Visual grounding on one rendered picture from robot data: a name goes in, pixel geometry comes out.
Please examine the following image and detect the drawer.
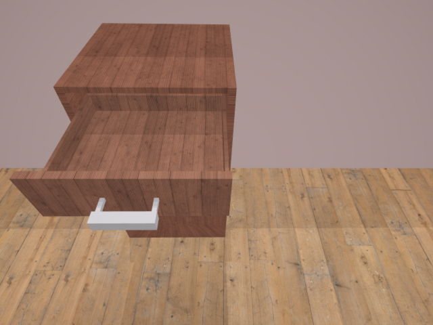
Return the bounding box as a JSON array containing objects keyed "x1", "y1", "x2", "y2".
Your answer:
[{"x1": 9, "y1": 93, "x2": 233, "y2": 217}]

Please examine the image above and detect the handle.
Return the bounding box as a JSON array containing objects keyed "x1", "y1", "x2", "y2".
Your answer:
[{"x1": 87, "y1": 198, "x2": 159, "y2": 230}]

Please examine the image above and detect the cabinet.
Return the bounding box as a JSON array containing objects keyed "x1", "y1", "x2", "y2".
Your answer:
[{"x1": 53, "y1": 23, "x2": 237, "y2": 238}]

